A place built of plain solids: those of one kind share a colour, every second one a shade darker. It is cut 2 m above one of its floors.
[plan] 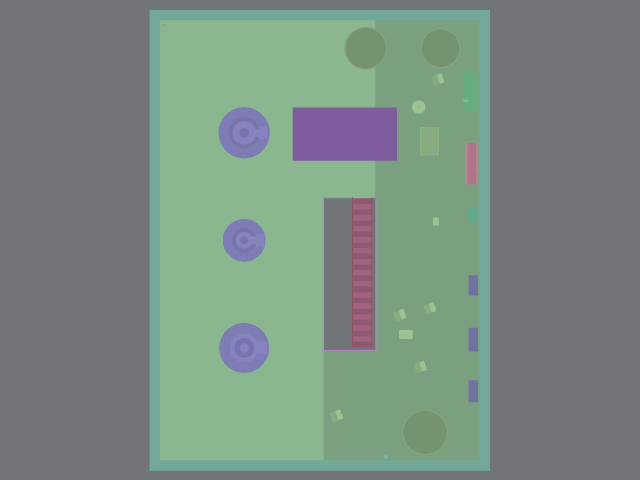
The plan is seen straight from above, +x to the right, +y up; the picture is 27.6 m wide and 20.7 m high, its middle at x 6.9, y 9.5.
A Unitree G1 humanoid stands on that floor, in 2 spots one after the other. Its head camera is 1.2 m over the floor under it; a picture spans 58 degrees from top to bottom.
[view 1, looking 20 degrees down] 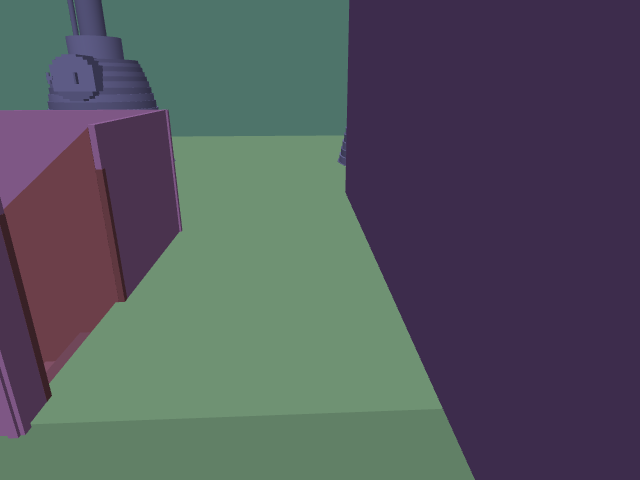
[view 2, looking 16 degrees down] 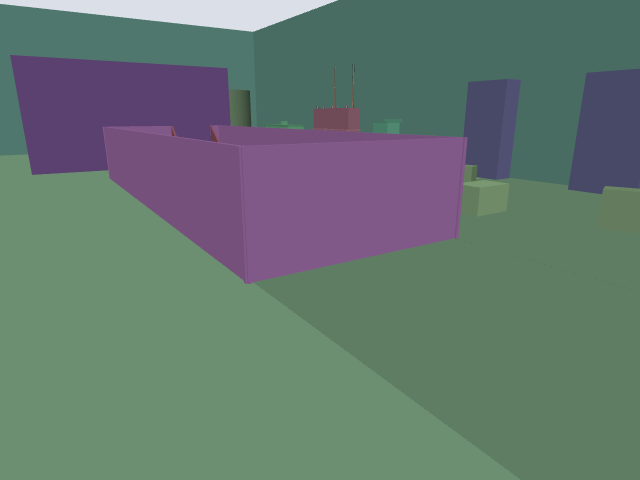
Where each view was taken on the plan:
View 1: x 10.62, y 12.37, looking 177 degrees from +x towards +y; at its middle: upper_floor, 3.51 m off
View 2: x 5.83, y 1.90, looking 57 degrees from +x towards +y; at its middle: well_rail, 3.49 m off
